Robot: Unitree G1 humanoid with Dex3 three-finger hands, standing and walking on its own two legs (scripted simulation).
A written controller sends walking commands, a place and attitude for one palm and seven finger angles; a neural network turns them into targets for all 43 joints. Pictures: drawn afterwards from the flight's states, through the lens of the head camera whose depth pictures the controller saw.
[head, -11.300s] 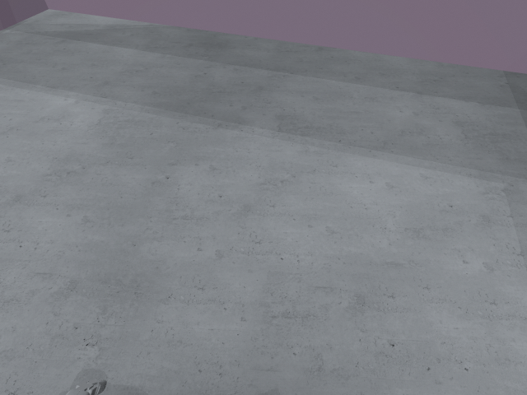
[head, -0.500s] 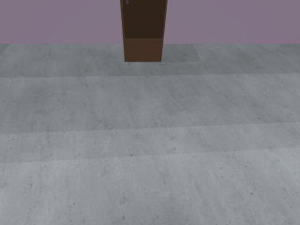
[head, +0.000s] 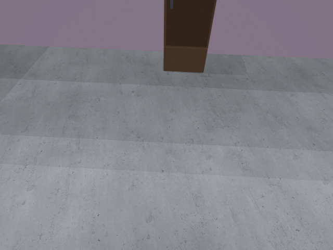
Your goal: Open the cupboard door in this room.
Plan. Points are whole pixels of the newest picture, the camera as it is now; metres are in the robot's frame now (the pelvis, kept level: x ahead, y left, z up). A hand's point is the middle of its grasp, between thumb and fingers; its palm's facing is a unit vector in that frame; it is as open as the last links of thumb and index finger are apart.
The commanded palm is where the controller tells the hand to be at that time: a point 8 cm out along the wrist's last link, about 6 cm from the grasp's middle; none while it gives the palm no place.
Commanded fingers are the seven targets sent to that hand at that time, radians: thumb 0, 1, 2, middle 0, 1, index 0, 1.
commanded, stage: stand and wait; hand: left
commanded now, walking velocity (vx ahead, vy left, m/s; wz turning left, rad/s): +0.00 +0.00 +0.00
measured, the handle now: out of the picture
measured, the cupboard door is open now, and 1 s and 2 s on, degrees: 0 0 0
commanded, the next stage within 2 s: turn or walk to find it in 0.12 s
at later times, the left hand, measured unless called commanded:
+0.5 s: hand out of the picture +0.04 +0.22 -0.18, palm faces +0.16 -0.96 -0.21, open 7.4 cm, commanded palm none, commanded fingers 0.00 0.90 0.90 -0.20 -0.30 -0.20 -0.30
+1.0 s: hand out of the picture +0.08 +0.24 -0.15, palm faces +0.31 -0.90 -0.30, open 7.4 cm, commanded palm none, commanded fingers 0.00 0.90 0.90 -0.20 -0.30 -0.20 -0.30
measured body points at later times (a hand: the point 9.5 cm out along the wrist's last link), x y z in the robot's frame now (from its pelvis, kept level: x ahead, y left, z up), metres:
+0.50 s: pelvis +0.02 +0.03 -0.01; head +0.05 +0.03 +0.44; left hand +0.03 +0.27 -0.16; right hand +0.07 -0.20 -0.16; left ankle -0.02 +0.14 -0.71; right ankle +0.02 -0.10 -0.74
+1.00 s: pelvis +0.03 +0.02 -0.01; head +0.08 +0.00 +0.44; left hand +0.06 +0.29 -0.13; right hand +0.16 -0.21 -0.17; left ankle +0.00 +0.14 -0.73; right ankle +0.06 -0.08 -0.74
